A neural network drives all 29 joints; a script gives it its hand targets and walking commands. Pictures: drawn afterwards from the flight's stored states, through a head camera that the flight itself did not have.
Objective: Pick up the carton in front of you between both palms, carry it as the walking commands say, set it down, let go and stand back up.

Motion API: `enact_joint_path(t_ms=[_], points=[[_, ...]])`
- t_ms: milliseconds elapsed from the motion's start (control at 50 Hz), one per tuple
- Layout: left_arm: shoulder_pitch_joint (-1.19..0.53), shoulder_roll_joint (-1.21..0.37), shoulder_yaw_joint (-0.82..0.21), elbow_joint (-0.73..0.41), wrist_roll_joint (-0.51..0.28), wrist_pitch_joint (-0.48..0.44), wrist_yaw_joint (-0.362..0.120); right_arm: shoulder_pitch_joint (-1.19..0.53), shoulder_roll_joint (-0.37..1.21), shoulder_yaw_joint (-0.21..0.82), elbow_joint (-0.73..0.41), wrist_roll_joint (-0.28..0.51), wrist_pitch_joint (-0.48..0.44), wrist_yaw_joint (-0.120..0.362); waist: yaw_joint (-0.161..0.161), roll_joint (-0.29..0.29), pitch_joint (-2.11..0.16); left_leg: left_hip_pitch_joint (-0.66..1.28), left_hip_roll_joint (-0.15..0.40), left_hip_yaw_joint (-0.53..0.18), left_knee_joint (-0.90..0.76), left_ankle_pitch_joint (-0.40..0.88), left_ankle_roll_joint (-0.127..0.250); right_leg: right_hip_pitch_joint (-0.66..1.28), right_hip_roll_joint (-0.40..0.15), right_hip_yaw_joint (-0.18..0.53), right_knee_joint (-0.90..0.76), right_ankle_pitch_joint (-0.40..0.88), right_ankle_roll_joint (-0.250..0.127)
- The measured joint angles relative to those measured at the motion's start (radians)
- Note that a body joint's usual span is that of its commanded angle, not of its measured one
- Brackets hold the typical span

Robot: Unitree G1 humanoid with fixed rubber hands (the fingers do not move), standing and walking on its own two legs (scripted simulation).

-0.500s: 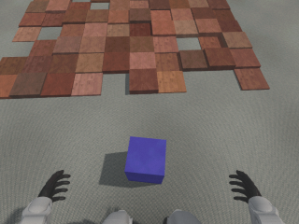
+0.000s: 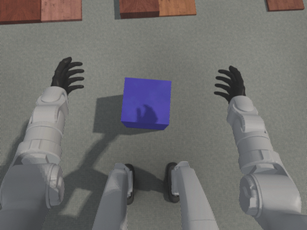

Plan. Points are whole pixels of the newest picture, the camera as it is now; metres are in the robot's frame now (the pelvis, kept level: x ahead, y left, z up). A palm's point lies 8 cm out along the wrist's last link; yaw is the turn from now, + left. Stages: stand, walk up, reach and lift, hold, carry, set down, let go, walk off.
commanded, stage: reach and lift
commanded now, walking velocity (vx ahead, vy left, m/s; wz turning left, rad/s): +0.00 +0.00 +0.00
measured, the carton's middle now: (146, 106) +0.50 +0.01 -0.54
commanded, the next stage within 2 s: none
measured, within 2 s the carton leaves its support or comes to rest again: leaves its support in 2.00 s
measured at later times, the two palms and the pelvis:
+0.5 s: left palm (88, 74) +0.53 +0.20 -0.19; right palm (206, 84) +0.50 -0.18 -0.20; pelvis +0.00 +0.01 -0.06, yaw -1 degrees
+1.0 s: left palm (104, 98) +0.51 +0.20 -0.42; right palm (189, 103) +0.49 -0.18 -0.42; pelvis -0.05 -0.01 -0.26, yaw -1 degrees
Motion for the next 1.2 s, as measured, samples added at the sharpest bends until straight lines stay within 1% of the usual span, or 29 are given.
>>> enact_joint_path(t_ms=[120, 200, 300, 400, 500, 600, 700, 780, 860, 900, 960, 1060, 1140, 1200], points=[[-0.313, 0.039, 0.034, 0.150, 0.030, 0.039, -0.015, -0.288, 0.013, -0.074, 0.093, -0.035, 0.050, -0.025, -0.019, -0.005, 0.028, -0.144, -0.003, -0.002, 0.046, 0.031, 0.005, -0.140, -0.002, 0.000, 0.042, 0.031, 0.004], [-0.434, 0.033, 0.075, 0.186, 0.084, 0.031, -0.017, -0.401, 0.033, -0.127, 0.122, -0.075, 0.040, -0.032, -0.024, -0.004, 0.033, -0.222, -0.005, -0.002, 0.063, 0.039, 0.008, -0.216, -0.004, 0.000, 0.056, 0.041, 0.008], [-0.465, 0.006, 0.134, 0.173, 0.148, 0.001, -0.009, -0.416, 0.065, -0.181, 0.103, -0.134, -0.004, -0.027, -0.023, -0.003, 0.021, -0.289, -0.009, 0.002, 0.055, 0.044, 0.012, -0.283, -0.007, 0.004, 0.048, 0.044, 0.013], [-0.428, -0.021, 0.151, 0.152, 0.161, -0.045, 0.004, -0.372, 0.079, -0.203, 0.087, -0.146, -0.066, -0.010, -0.016, -0.003, -0.019, -0.359, -0.009, 0.001, 0.068, 0.029, 0.013, -0.352, -0.007, 0.004, 0.059, 0.030, 0.013], [-0.388, -0.042, 0.165, 0.171, 0.164, -0.090, 0.021, -0.346, 0.079, -0.207, 0.130, -0.144, -0.118, -0.002, -0.007, 0.002, -0.083, -0.484, -0.007, -0.001, 0.177, -0.025, 0.011, -0.477, -0.004, 0.004, 0.168, -0.023, 0.012], [-0.350, -0.048, 0.135, 0.183, 0.122, -0.127, 0.045, -0.323, 0.069, -0.172, 0.152, -0.116, -0.157, -0.008, -0.001, 0.007, -0.116, -0.651, -0.009, -0.013, 0.360, -0.093, 0.004, -0.643, 0.014, 0.019, 0.355, -0.093, 0.021], [-0.355, -0.010, 0.044, 0.144, 0.025, -0.142, 0.077, -0.337, 0.031, -0.083, 0.123, -0.014, -0.167, -0.040, 0.006, -0.006, -0.059, -0.795, -0.009, -0.022, 0.561, -0.146, -0.007, -0.787, 0.026, 0.021, 0.559, -0.151, 0.019], [-0.404, 0.054, -0.033, 0.131, -0.059, -0.128, 0.094, -0.396, -0.005, -0.017, 0.108, 0.059, -0.147, -0.070, 0.002, -0.017, 0.033, -0.871, -0.011, -0.030, 0.703, -0.162, -0.016, -0.864, 0.030, 0.015, 0.704, -0.170, 0.013], [-0.480, 0.098, -0.096, 0.156, -0.128, -0.101, 0.100, -0.474, -0.032, 0.023, 0.144, 0.118, -0.116, -0.089, -0.002, -0.025, 0.122, -0.919, -0.015, -0.039, 0.817, -0.163, -0.024, -0.912, 0.031, 0.008, 0.818, -0.173, 0.011], [-0.528, 0.108, -0.111, 0.188, -0.140, -0.091, 0.100, -0.514, -0.039, 0.037, 0.173, 0.133, -0.107, -0.093, -0.001, -0.029, 0.162, -0.935, -0.015, -0.043, 0.863, -0.162, -0.026, -0.927, 0.034, 0.004, 0.862, -0.170, 0.010], [-0.601, 0.120, -0.130, 0.253, -0.145, -0.087, 0.099, -0.582, -0.043, 0.037, 0.240, 0.133, -0.106, -0.094, -0.002, -0.032, 0.219, -0.952, -0.015, -0.047, 0.917, -0.159, -0.026, -0.943, 0.037, 0.002, 0.914, -0.166, 0.012], [-0.693, 0.120, -0.135, 0.360, -0.138, -0.106, 0.093, -0.669, -0.057, 0.040, 0.349, 0.132, -0.127, -0.081, 0.001, -0.028, 0.299, -0.974, -0.015, -0.047, 0.982, -0.161, -0.021, -0.962, 0.040, 0.003, 0.974, -0.166, 0.019], [-0.719, 0.122, -0.154, 0.382, -0.149, -0.130, 0.098, -0.696, -0.058, 0.055, 0.367, 0.142, -0.151, -0.080, 0.001, -0.030, 0.355, -0.987, -0.014, -0.046, 1.024, -0.171, -0.018, -0.974, 0.043, 0.005, 1.013, -0.175, 0.025], [-0.715, 0.129, -0.172, 0.363, -0.163, -0.145, 0.109, -0.698, -0.058, 0.073, 0.357, 0.157, -0.168, -0.085, 0.002, -0.039, 0.391, -0.986, -0.009, -0.043, 1.055, -0.186, -0.016, -0.976, 0.049, 0.009, 1.042, -0.185, 0.028]])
